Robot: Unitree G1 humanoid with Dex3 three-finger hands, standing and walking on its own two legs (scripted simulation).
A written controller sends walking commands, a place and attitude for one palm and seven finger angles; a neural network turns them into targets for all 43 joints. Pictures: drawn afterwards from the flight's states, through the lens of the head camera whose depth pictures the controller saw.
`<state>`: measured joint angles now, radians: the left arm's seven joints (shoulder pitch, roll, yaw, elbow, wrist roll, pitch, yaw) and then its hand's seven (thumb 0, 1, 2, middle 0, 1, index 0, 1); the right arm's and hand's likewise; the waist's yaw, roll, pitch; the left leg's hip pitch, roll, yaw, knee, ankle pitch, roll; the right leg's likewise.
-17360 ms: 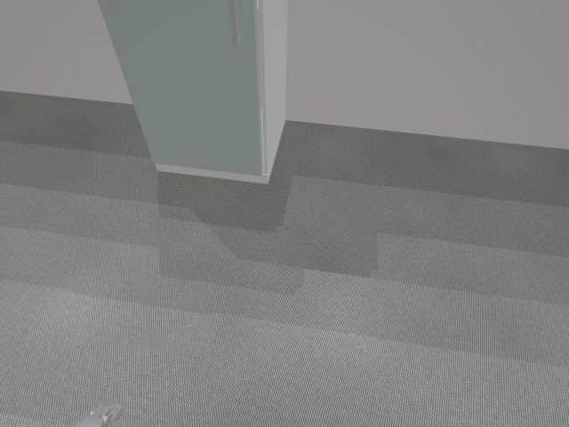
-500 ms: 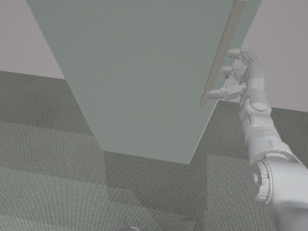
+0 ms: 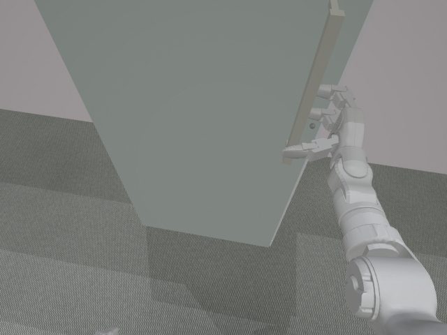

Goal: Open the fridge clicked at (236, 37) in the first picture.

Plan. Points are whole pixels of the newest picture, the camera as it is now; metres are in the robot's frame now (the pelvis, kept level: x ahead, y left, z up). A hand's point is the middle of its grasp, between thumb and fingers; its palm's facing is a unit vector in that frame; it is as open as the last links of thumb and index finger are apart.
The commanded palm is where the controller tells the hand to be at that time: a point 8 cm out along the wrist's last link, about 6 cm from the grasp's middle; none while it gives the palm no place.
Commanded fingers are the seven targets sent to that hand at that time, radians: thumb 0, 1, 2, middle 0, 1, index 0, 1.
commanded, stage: slide the fingers in behind the handle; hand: right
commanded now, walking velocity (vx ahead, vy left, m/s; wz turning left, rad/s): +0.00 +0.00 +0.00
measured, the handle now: (305, 98) +0.52 -0.07 +0.15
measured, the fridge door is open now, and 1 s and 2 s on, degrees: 0 0 0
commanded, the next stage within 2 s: grip the handle and tug to test in 1.20 s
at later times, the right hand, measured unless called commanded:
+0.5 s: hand (296, 126) +0.46 -0.06 +0.14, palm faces +0.01 +1.00 -0.02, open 14.0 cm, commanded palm +0.43 -0.11 +0.13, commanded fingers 0.00 0.50 -0.30 0.30 1.20 0.30 1.20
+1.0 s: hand (289, 125) +0.46 -0.04 +0.13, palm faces +0.02 +1.00 -0.01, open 14.1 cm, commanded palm +0.43 -0.10 +0.13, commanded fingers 0.00 0.50 -0.30 0.30 1.20 0.30 1.20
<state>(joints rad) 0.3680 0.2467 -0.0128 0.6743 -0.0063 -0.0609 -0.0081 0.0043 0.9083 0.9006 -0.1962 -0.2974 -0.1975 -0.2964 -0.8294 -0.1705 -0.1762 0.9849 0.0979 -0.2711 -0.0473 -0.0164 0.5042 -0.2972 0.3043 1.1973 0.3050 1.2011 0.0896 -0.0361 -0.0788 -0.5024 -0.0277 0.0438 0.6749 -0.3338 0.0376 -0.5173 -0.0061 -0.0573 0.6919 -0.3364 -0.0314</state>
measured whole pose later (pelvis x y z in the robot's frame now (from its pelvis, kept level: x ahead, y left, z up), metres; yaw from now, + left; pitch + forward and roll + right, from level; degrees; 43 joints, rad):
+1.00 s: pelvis +0.00 +0.02 +0.00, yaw -1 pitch +8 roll +0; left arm 0.36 0.25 0.00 0.69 0.00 -0.05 -0.01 0.00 0.91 0.90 -0.20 -0.30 -0.20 -0.30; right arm -0.83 -0.12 -0.14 0.99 0.09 -0.27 -0.11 -0.02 0.50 -0.30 0.30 1.20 0.29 1.20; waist 0.09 -0.04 -0.07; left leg -0.47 -0.04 0.06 0.65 -0.32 0.07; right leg -0.48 -0.02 -0.04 0.64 -0.30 0.00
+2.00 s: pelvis +0.01 +0.01 +0.00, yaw +0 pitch +9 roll +0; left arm 0.37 0.24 0.00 0.69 0.00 -0.04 -0.01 0.00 0.91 0.90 -0.20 -0.30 -0.20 -0.30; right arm -0.80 -0.10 -0.11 0.94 0.09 -0.25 -0.12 0.00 -0.66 -0.80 0.41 1.36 0.39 1.35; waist 0.08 -0.04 -0.07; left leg -0.47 -0.03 0.05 0.65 -0.33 0.05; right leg -0.48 -0.01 -0.05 0.66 -0.33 -0.02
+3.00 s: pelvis +0.04 +0.02 +0.01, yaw +0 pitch +8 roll +0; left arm 0.30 0.23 0.00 0.62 0.00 0.00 -0.01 0.01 0.91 0.90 -0.19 -0.30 -0.20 -0.30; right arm -0.57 -0.05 -0.06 0.57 0.10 -0.07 -0.12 0.01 -0.76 -0.79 0.35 1.38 0.36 1.37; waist 0.05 -0.04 -0.08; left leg -0.36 -0.04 0.04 0.57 -0.34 0.06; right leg -0.36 -0.01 -0.05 0.57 -0.33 -0.01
